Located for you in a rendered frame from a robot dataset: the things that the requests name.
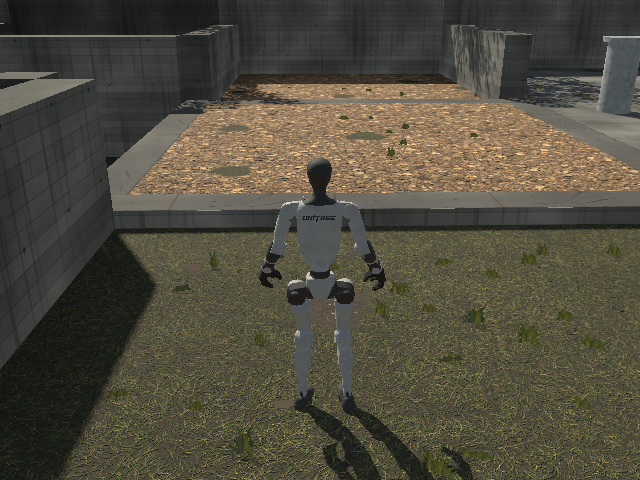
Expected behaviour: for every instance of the right robot upper arm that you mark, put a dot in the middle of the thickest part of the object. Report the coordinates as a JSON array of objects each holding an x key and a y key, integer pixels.
[{"x": 351, "y": 211}]

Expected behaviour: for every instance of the left robot upper arm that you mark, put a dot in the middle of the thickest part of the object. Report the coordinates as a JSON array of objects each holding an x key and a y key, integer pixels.
[{"x": 288, "y": 211}]

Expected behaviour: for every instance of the right robot forearm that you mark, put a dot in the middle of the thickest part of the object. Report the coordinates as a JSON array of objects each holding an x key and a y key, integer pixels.
[{"x": 372, "y": 261}]

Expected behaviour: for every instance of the left robot hand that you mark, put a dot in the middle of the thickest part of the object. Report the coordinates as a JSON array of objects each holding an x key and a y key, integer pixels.
[{"x": 263, "y": 277}]

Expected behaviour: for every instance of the right robot hand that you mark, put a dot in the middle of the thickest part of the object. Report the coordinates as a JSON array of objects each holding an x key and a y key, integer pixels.
[{"x": 380, "y": 277}]

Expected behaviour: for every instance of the left robot forearm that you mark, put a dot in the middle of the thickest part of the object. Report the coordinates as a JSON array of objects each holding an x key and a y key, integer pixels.
[{"x": 270, "y": 260}]

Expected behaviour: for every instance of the humanoid robot head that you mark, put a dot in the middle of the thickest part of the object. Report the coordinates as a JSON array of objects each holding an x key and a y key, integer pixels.
[{"x": 319, "y": 174}]

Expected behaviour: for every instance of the right robot foot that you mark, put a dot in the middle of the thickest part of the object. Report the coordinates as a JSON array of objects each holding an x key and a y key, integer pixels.
[{"x": 347, "y": 401}]

